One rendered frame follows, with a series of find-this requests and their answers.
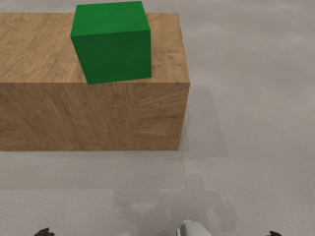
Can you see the pedestal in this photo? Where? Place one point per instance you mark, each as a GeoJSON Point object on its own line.
{"type": "Point", "coordinates": [46, 103]}

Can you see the robot right thigh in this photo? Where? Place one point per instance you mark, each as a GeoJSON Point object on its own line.
{"type": "Point", "coordinates": [192, 228]}

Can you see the carton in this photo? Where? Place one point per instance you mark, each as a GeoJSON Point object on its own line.
{"type": "Point", "coordinates": [112, 42]}

